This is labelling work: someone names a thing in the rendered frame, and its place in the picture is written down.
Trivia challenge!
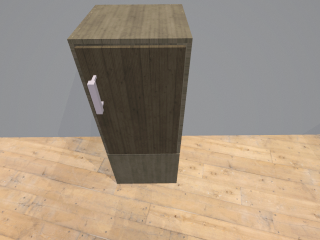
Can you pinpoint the cupboard door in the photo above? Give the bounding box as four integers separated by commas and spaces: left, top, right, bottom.
74, 45, 186, 155

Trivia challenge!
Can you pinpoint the handle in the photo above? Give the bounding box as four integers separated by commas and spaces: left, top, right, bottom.
87, 75, 104, 115

